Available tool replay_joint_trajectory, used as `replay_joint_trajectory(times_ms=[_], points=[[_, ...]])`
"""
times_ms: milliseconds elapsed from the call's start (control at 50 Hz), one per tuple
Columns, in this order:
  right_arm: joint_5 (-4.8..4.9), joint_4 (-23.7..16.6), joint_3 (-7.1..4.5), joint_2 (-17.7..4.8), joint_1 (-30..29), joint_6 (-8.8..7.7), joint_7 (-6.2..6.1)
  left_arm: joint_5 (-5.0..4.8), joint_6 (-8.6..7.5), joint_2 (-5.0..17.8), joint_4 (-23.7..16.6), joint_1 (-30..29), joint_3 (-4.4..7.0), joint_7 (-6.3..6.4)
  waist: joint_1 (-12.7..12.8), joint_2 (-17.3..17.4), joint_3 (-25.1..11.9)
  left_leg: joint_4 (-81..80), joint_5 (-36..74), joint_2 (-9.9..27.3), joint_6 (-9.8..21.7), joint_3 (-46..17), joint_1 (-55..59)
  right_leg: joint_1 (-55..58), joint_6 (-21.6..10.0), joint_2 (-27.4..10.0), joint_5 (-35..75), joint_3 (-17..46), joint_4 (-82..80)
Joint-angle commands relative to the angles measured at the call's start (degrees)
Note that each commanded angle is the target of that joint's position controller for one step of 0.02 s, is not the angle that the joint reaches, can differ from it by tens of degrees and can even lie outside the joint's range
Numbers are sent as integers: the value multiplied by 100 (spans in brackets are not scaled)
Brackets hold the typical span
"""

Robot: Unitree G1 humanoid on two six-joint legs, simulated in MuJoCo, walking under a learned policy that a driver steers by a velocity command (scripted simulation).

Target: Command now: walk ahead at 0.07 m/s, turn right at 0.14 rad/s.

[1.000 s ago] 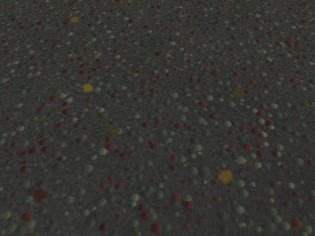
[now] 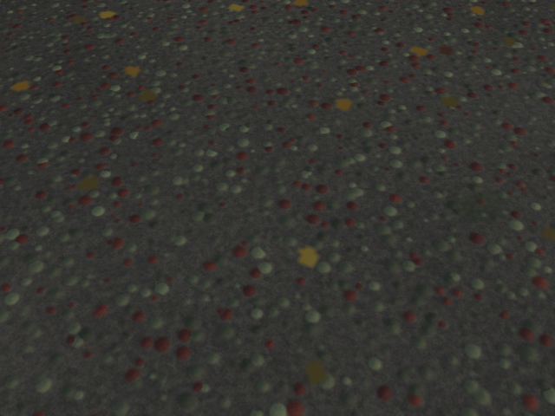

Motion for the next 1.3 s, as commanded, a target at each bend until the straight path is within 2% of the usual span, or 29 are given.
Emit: replay_joint_trajectory(times_ms=[20,40,60,120,160,200,280,320,340,360,380,400,440,500,540,680,740,800,860,880,900,920,940,960,1020,1120,1200,1260,1300], points=[[-122,-131,-194,-1078,868,-190,-198,33,12,469,-442,186,107,-32,-251,412,-882,-854,2307,1618,255,-1276,2092,-753,-155,-535,53,797,439],[104,-172,-260,-1216,414,-125,-268,-96,122,180,-371,452,20,24,-125,1259,-907,-971,2136,1933,926,-1429,1468,-681,-72,8,-1297,434,652],[142,-240,-233,-975,311,-116,-280,-66,241,541,-349,130,103,69,-359,1013,-584,-1179,1421,1806,1071,-1408,1144,-802,-37,110,-1644,511,1232],[93,-177,-206,-880,269,-90,-375,-10,409,732,-413,-13,308,55,-280,826,-341,-1305,1845,1670,1187,-827,850,-1222,-42,119,-1750,754,2883],[91,-204,-191,-742,135,-86,-399,34,441,573,-363,150,315,72,-162,566,-469,-1171,2075,1562,1169,-440,887,-1215,33,95,-1595,695,3199],[70,-201,-190,-668,81,-78,-395,35,479,452,-425,43,298,54,-192,602,-491,-1097,1848,1527,1142,-223,894,-1160,92,36,-1493,624,2887],[31,-145,-292,-859,113,-45,-317,-17,552,465,-665,-212,287,-57,-343,882,-607,-874,1445,1643,1080,-123,878,-715,24,42,-1268,447,1878],[66,-147,-356,-1006,17,-12,-287,-21,528,477,-683,-48,295,-91,-200,758,-673,-574,1193,1649,881,1,707,-215,-108,127,-816,270,1090],[91,-130,-382,-1034,0,16,-278,-4,486,495,-648,104,299,-94,-85,558,-644,-255,699,1537,616,193,411,202,-207,211,-296,269,392],[76,-73,-384,-917,219,53,-252,76,423,746,-668,108,352,-67,-111,-230,-414,515,-326,1209,182,561,-133,421,-333,-113,-19,1080,-519],[75,-382,-267,-464,283,103,-233,103,370,1651,-872,24,549,-27,-262,-2005,-178,1826,-2359,149,-349,1086,-1556,597,-884,-1854,1210,3607,-1092],[32,-509,-274,-644,-344,181,-305,125,390,1773,-792,371,623,4,137,-1499,18,2712,-2724,-48,-293,251,-1655,77,-1439,-2133,1930,3802,-1200],[148,-364,-301,-694,-124,176,-259,31,423,1297,-843,-199,498,74,-301,-787,151,3110,-1736,117,-195,-126,-1523,-100,-1291,-1394,1305,2858,-1067],[20,-139,-372,-856,289,97,-178,-44,412,1044,-1022,-592,432,81,-417,-775,-317,3335,-1125,3,-229,-51,-1416,417,-1102,-888,2031,2398,-848],[61,-178,-353,-774,262,106,-159,-70,381,1096,-987,-372,458,70,-336,-617,-442,3264,-1075,-10,-297,-94,-1522,737,-1140,-905,2217,2474,-774],[94,-385,-303,-791,-3,123,-215,4,417,1265,-1000,-63,528,102,-83,-807,-360,2174,-1305,-104,-365,-216,-1473,890,-1304,-895,1612,3128,-693],[43,-450,-274,-830,-29,57,-156,64,435,1276,-1030,-68,541,47,-38,-849,-411,1700,-1449,-164,-300,-155,-1087,532,-1397,-746,-914,3536,-1056],[56,-476,-233,-802,8,-45,-119,128,414,1229,-1022,-158,518,-7,-71,-939,-225,1103,-1631,-261,-149,-27,-490,39,-1354,-668,-1774,3752,-1169],[84,-251,-167,-592,750,-205,-171,61,378,1123,-1017,-506,471,5,-611,-626,-94,-522,-875,-341,189,142,1317,-1110,-1019,-308,-2105,3553,-853],[48,-156,-181,-693,1059,-274,-232,43,327,892,-1026,-538,401,48,-774,-296,-75,-997,-1006,-61,289,-209,2067,-1737,-738,-9,-2282,3259,-387],[-28,-124,-222,-1082,1513,-347,-290,21,249,378,-1108,-506,255,60,-871,762,-280,-1850,-2558,1291,498,-1861,2600,-2276,-398,586,-2272,2330,1274],[-64,-67,-391,-1777,1501,-355,-276,62,173,571,-1210,-671,283,77,-844,858,165,-2513,-3818,2112,978,-3729,2167,-3181,-306,1204,-1739,1715,2229],[-52,40,-430,-1661,1351,-346,-243,156,129,898,-1253,-799,357,71,-618,508,578,-2453,-3926,2202,1252,-3735,1620,-3241,-317,655,-1260,1954,2717],[49,-4,-330,-1251,1020,-378,-191,138,95,1000,-1091,-665,387,-5,-419,343,671,-2398,-3514,1782,1118,-3142,1572,-3144,-261,526,-839,1918,2864],[108,63,-235,-897,993,-511,-139,213,77,907,-827,-480,369,-183,-359,570,280,-2362,-1710,1060,850,-1726,1715,-2799,-39,370,-87,1457,3113],[146,429,-263,-849,1680,-605,-54,197,86,603,-1051,-1409,222,-242,-666,472,348,-2409,-294,980,1038,-1136,2015,-3169,178,-86,420,793,2532],[115,647,-273,-909,2018,-609,-53,146,54,429,-1246,-2077,112,-287,-852,544,394,-2180,907,975,997,-766,1924,-2596,135,-96,554,449,1412],[108,745,-296,-1032,2053,-599,-70,123,35,504,-1269,-2087,115,-243,-757,581,357,-1903,1798,1160,915,-703,1894,-1900,-113,32,381,298,891],[112,806,-298,-1083,1941,-573,-84,130,-1,597,-1092,-1534,168,-143,-420,536,153,-1184,3445,1146,755,-541,1889,-957,-323,301,272,244,522]])
Keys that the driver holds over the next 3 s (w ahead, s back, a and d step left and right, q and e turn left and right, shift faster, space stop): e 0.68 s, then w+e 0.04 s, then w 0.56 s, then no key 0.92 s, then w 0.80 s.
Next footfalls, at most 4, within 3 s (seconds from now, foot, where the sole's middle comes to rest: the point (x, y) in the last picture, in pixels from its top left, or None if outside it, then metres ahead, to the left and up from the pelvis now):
0.36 right None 0.00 -0.10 -0.77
0.90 left None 0.08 0.07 -0.77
1.34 right None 0.22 -0.26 -0.77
1.78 left None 0.36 -0.13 -0.77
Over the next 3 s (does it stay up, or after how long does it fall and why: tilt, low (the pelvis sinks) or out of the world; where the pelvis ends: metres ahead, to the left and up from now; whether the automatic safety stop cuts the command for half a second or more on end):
stays up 0.55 -0.28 -0.01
